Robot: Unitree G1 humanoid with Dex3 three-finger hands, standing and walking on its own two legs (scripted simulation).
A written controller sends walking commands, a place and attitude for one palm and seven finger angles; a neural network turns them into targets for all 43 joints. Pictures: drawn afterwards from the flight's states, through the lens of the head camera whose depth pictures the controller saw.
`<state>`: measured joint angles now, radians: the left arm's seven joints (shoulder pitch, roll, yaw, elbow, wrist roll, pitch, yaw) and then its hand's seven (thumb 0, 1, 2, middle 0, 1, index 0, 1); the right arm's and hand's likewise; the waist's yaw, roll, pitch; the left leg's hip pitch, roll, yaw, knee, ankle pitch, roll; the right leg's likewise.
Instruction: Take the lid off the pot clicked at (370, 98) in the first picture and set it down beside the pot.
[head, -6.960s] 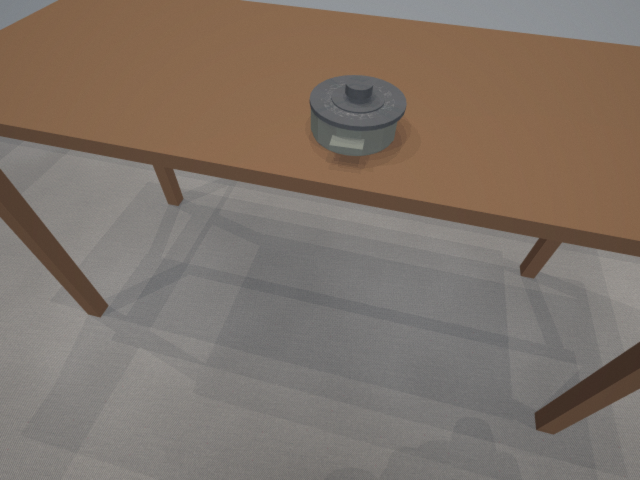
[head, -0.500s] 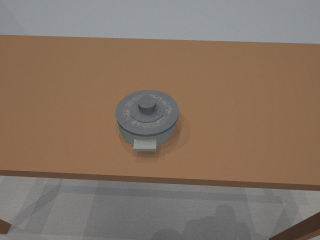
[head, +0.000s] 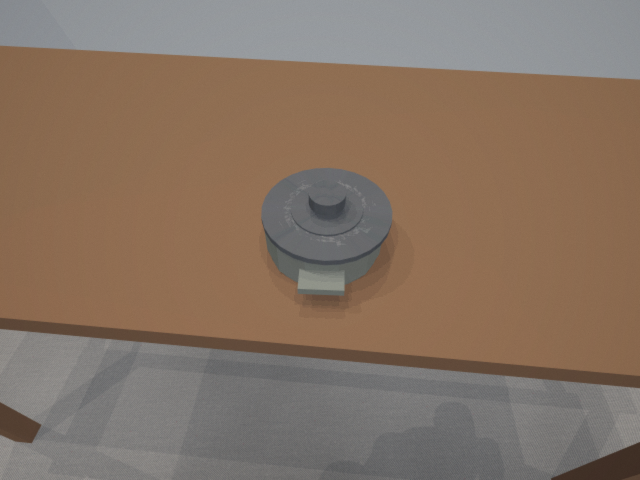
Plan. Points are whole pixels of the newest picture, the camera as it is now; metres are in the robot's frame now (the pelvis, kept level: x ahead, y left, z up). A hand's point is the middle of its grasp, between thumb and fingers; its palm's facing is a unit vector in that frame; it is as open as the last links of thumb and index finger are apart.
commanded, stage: look again from close up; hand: left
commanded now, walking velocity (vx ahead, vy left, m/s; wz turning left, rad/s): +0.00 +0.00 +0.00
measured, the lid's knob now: (327, 197) +0.40 +0.02 +0.16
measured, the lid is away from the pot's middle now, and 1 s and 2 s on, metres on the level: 0.00 0.00 0.00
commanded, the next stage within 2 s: shuffle to correct the standing spot in 1.08 s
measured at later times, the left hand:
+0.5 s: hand out of the picture +0.01 +0.15 -0.17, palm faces +0.02 -0.98 -0.21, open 7.4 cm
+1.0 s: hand out of the picture +0.01 +0.12 -0.17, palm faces +0.04 -0.98 -0.19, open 7.4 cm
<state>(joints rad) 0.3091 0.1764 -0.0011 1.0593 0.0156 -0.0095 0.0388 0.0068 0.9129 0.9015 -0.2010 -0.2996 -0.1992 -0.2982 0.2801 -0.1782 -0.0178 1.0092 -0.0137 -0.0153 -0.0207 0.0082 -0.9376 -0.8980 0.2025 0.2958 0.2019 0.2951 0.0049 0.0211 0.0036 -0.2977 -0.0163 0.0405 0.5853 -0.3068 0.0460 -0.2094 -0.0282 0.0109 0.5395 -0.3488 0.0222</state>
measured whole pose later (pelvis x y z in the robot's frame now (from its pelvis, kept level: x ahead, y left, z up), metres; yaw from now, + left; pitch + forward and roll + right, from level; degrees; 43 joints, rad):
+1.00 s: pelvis +0.01 -0.05 +0.01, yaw +0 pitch +0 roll +0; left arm 0.29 0.16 -0.01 1.07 0.00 -0.02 0.04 0.00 0.91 0.90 -0.20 -0.30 -0.20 -0.30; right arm 0.26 -0.15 0.01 1.11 0.00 -0.02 -0.04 0.01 -0.92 -0.90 0.20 0.30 0.20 0.29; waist 0.01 -0.01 0.06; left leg -0.20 0.03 0.01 0.47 -0.26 -0.02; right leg -0.13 0.02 -0.01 0.45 -0.32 -0.03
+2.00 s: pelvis -0.08 -0.02 +0.01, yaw +1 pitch +2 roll -2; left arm 0.24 0.20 0.02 0.96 0.02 0.05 0.03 0.00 0.91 0.90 -0.20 -0.30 -0.20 -0.30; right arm 0.33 -0.09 -0.01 1.05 -0.03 0.00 -0.03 0.01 -0.92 -0.90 0.20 0.30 0.20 0.29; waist 0.00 -0.06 0.02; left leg -0.25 -0.01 0.06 0.51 -0.29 0.07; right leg -0.40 0.01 0.01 0.98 -0.45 0.00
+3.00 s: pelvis -0.12 -0.04 +0.00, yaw +1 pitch -3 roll -1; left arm 0.32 0.17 0.01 1.03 0.01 0.00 0.05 0.01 0.91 0.90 -0.20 -0.30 -0.20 -0.30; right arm 0.20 -0.15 -0.02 1.02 -0.01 0.00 -0.03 0.00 -0.91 -0.90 0.20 0.30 0.20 0.29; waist 0.02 -0.01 0.02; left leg -0.26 0.01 0.04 0.60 -0.30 0.03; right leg -0.13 -0.01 -0.04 0.52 -0.35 0.01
